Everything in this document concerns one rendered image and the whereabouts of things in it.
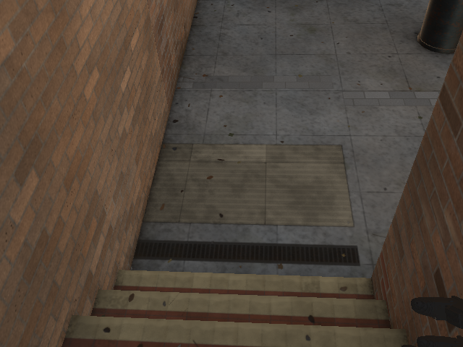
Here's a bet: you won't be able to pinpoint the stairs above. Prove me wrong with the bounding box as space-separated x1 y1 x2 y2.
62 270 409 347

